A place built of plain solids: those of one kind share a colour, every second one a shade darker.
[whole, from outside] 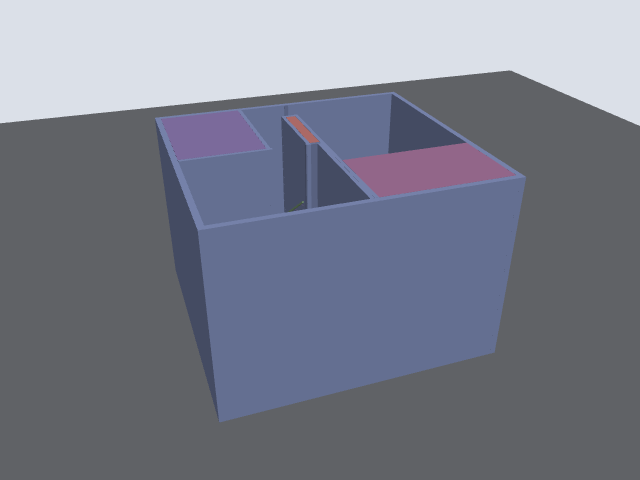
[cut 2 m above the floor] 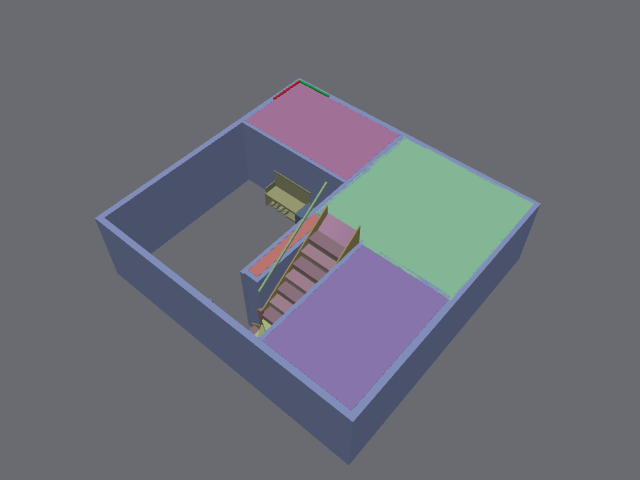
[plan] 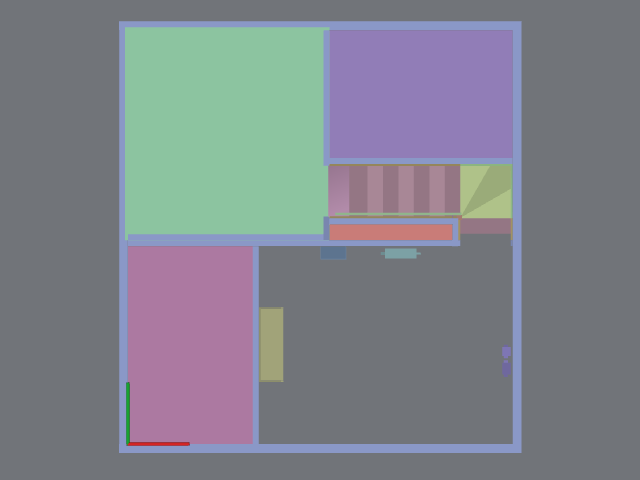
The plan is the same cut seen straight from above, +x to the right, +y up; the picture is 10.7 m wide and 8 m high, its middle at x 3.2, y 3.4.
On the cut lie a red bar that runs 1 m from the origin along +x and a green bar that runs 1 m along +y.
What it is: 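A farmhouse's boxed stair, a dwelling of no particular year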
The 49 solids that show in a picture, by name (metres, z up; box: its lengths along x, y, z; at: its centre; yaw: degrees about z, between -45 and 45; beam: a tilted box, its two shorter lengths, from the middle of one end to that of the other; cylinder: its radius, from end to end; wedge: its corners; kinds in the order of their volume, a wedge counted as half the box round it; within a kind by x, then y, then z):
{
 "beside_lower_1": {"box": [2.08, 3.3, 5.0], "at": [1.04, 1.65, 2.45]},
 "behind_box_1": {"box": [3.05, 2.13, 5.0], "at": [4.88, 5.83, 2.45]},
 "wall_1": {"box": [0.15, 7.2, 5.0], "at": [-0.07, 3.45, 2.45]},
 "wall_2": {"box": [3.26, 0.1, 5.0], "at": [1.63, 3.45, 2.45]},
 "wall_3": {"box": [0.1, 3.3, 2.51], "at": [2.13, 1.65, 1.21]},
 "wall_4": {"box": [5.54, 0.1, 5.0], "at": [2.77, 3.35, 2.45]},
 "wall_5": {"box": [6.71, 0.15, 5.0], "at": [3.21, -0.07, 2.45]},
 "wall_6": {"box": [6.71, 0.15, 5.0], "at": [3.21, 6.97, 2.45]},
 "wall_7": {"box": [0.1, 0.4, 5.0], "at": [3.31, 3.6, 2.45]},
 "wall_8": {"box": [0.1, 2.26, 5.0], "at": [3.31, 5.77, 2.45]},
 "wall_9": {"box": [2.25, 0.1, 5.0], "at": [4.38, 3.71, 2.45]},
 "wall_10": {"box": [3.15, 0.1, 5.0], "at": [4.83, 4.72, 2.45]},
 "wall_11": {"box": [0.1, 0.47, 5.0], "at": [5.46, 3.53, 2.45]},
 "wall_12": {"box": [0.15, 7.2, 5.0], "at": [6.49, 3.45, 2.45]},
 "upper_1": {"box": [3.41, 3.55, 2.45], "at": [1.65, 5.17, 1.18]},
 "beside_box_1": {"box": [2.05, 0.27, 5.0], "at": [4.38, 3.53, 2.45]},
 "carriage_1": {"wedge": [[3.34, 3.79, -0.05], [3.34, 3.79, 2.29], [3.34, 4.64, -0.05], [3.34, 4.64, 2.29], [5.55, 3.79, -0.05], [5.55, 3.79, 0.7], [5.55, 4.64, -0.05], [5.55, 4.64, 0.7]]},
 "string_1": {"wedge": [[3.36, 3.76, -0.05], [3.36, 3.76, 2.53], [3.36, 3.79, -0.05], [3.36, 3.79, 2.53], [5.49, 3.76, -0.05], [5.49, 3.76, 1.01], [5.49, 3.79, -0.05], [5.49, 3.79, 1.01]]},
 "string_2": {"wedge": [[3.36, 4.63, -0.05], [3.36, 4.63, 2.53], [3.36, 4.67, -0.05], [3.36, 4.67, 2.53], [5.54, 4.63, -0.05], [5.54, 4.63, 0.97], [5.54, 4.67, -0.05], [5.54, 4.67, 0.97]]},
 "string_3": {"wedge": [[5.51, 3.4, -0.05], [5.51, 3.4, 0.16], [5.51, 3.74, -0.05], [5.51, 3.74, 0.4], [5.54, 3.4, -0.05], [5.54, 3.4, 0.16], [5.54, 3.74, -0.05], [5.54, 3.74, 0.4]]},
 "string_4": {"wedge": [[6.38, 3.4, -0.05], [6.38, 3.4, 0.16], [6.38, 3.76, -0.05], [6.38, 3.76, 0.42], [6.41, 3.4, -0.05], [6.41, 3.4, 0.16], [6.41, 3.76, -0.05], [6.41, 3.76, 0.42]]},
 "tread_1": {"wedge": [[3.69, 3.78, 1.94], [3.69, 3.78, 2.04], [3.69, 4.65, 1.94], [3.69, 4.65, 2.04], [3.99, 3.78, 1.94], [3.99, 3.78, 2.04], [3.99, 4.65, 1.94], [3.99, 4.65, 2.04]]},
 "tread_2": {"wedge": [[3.95, 3.78, 1.75], [3.95, 3.78, 1.85], [3.95, 4.65, 1.75], [3.95, 4.65, 1.85], [4.25, 3.78, 1.75], [4.25, 3.78, 1.85], [4.25, 4.65, 1.75], [4.25, 4.65, 1.85]]},
 "tread_3": {"wedge": [[4.2, 3.78, 1.57], [4.2, 3.78, 1.67], [4.2, 4.65, 1.57], [4.2, 4.65, 1.67], [4.51, 3.78, 1.57], [4.51, 3.78, 1.67], [4.51, 4.65, 1.57], [4.51, 4.65, 1.67]]},
 "tread_4": {"wedge": [[4.46, 3.78, 1.38], [4.46, 3.78, 1.48], [4.46, 4.65, 1.38], [4.46, 4.65, 1.48], [4.76, 3.78, 1.38], [4.76, 3.78, 1.48], [4.76, 4.65, 1.38], [4.76, 4.65, 1.48]]},
 "tread_5": {"wedge": [[4.72, 3.78, 1.2], [4.72, 3.78, 1.3], [4.72, 4.65, 1.2], [4.72, 4.65, 1.3], [5.02, 3.78, 1.2], [5.02, 3.78, 1.3], [5.02, 4.65, 1.2], [5.02, 4.65, 1.3]]},
 "tread_6": {"wedge": [[4.98, 3.78, 1.01], [4.98, 3.78, 1.11], [4.98, 4.65, 1.01], [4.98, 4.65, 1.11], [5.28, 3.78, 1.01], [5.28, 3.78, 1.11], [5.28, 4.65, 1.01], [5.28, 4.65, 1.11]]},
 "tread_7": {"wedge": [[5.23, 3.78, 0.83], [5.23, 3.78, 0.93], [5.23, 4.65, 0.83], [5.23, 4.65, 0.93], [5.54, 3.78, 0.83], [5.54, 3.78, 0.93], [5.54, 4.65, 0.83], [5.54, 4.65, 0.93]]},
 "tread_8": {"wedge": [[5.53, 3.5, 0.09], [5.53, 3.5, 0.19], [5.53, 3.81, 0.09], [5.53, 3.81, 0.19], [6.39, 3.5, 0.09], [6.39, 3.5, 0.19], [6.39, 3.81, 0.09], [6.39, 3.81, 0.19]]},
 "winder_1": {"wedge": [[5.49, 4.65, 0.64], [5.49, 4.65, 0.74], [5.52, 3.75, 0.64], [5.52, 3.75, 0.74], [5.53, 3.75, 0.64], [5.53, 3.75, 0.74], [6.04, 4.65, 0.64], [6.04, 4.65, 0.74]]},
 "winder_2": {"wedge": [[5.5, 3.76, 0.27], [5.5, 3.76, 0.37], [5.5, 3.77, 0.27], [5.5, 3.77, 0.37], [6.39, 3.76, 0.27], [6.39, 3.76, 0.37], [6.39, 4.33, 0.27], [6.39, 4.33, 0.37]]},
 "winder_3": {"wedge": [[5.51, 3.75, 0.46], [5.51, 3.75, 0.56], [5.97, 4.65, 0.46], [5.97, 4.65, 0.56], [6.39, 4.26, 0.46], [6.39, 4.26, 0.56], [6.39, 4.65, 0.46], [6.39, 4.65, 0.56]]},
 "rail_1": {"wedge": [[3.46, 3.81, 3.28], [3.46, 3.81, 3.33], [3.46, 3.85, 3.28], [3.46, 3.85, 3.33], [5.56, 3.81, 1.77], [5.56, 3.81, 1.82], [5.56, 3.85, 1.77], [5.56, 3.85, 1.82]]},
 "boot_bench_1": {"box": [0.02, 1.19, 0.85], "at": [2.19, 1.66, 0.53]},
 "boot_bench_2": {"box": [0.032, 1.25, 0.05], "at": [2.2, 1.66, 0.97]},
 "boot_bench_3": {"box": [0.37, 0.03, 0.17], "at": [2.37, 1.05, 0.55]},
 "boot_bench_4": {"box": [0.37, 0.03, 0.17], "at": [2.37, 2.27, 0.55]},
 "boot_bench_5": {"box": [0.41, 0.03, 0.53], "at": [2.39, 1.05, 0.21]},
 "boot_bench_6": {"box": [0.4, 1.19, 0.028], "at": [2.39, 1.66, 0.45]},
 "boot_bench_7": {"box": [0.32, 0.46, 0.1], "at": [2.39, 1.94, 0.0]},
 "radiator_1": {"box": [0.53, 0.17, 0.5], "at": [4.55, 3.17, 0.34]},
 "longcase_clock_1": {"box": [0.42, 0.21, 0.52], "at": [3.42, 3.19, 1.74]},
 "coat_pegs_1": {"box": [0.15, 0.2, 0.76], "at": [6.31, 1.26, 1.18]},
 "coat_pegs_2": {"box": [0.15, 0.15, 0.94], "at": [6.31, 1.54, 1.09]},
 "riser_1": {"wedge": [[3.69, 3.78, 1.92], [3.69, 3.78, 1.95], [3.69, 4.65, 1.92], [3.69, 4.65, 1.95], [3.98, 3.78, 1.82], [3.98, 3.78, 1.94], [3.98, 4.65, 1.82], [3.98, 4.65, 1.94]]},
 "riser_2": {"wedge": [[3.95, 3.78, 1.73], [3.95, 3.78, 1.76], [3.95, 4.65, 1.73], [3.95, 4.65, 1.76], [4.23, 3.78, 1.64], [4.23, 3.78, 1.76], [4.23, 4.65, 1.64], [4.23, 4.65, 1.76]]},
 "string_turn_1": {"wedge": [[5.54, 4.63, -0.05], [5.54, 4.63, 0.97], [5.54, 4.67, -0.05], [5.54, 4.67, 0.97], [6.38, 4.63, -0.05], [6.38, 4.63, 0.72], [6.41, 4.67, -0.05], [6.41, 4.67, 0.72]]},
 "string_turn_2": {"wedge": [[6.38, 3.76, -0.05], [6.38, 3.76, 0.42], [6.38, 4.63, -0.05], [6.38, 4.63, 0.72], [6.41, 3.76, -0.05], [6.41, 3.76, 0.42], [6.41, 4.67, -0.05], [6.41, 4.67, 0.72]]},
 "newel_turn_1": {"box": [0.09, 0.09, 1.13], "at": [5.52, 3.78, 0.51]}
}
